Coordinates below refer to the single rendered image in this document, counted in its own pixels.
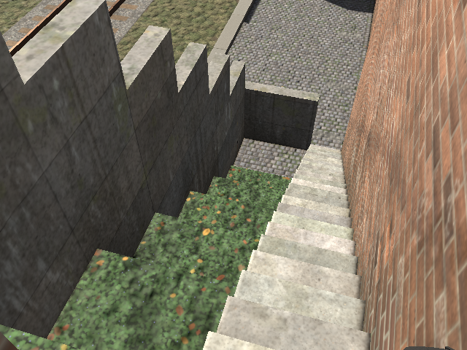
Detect stairs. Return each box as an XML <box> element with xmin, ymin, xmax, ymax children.
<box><xmin>203</xmin><ymin>144</ymin><xmax>371</xmax><ymax>350</ymax></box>

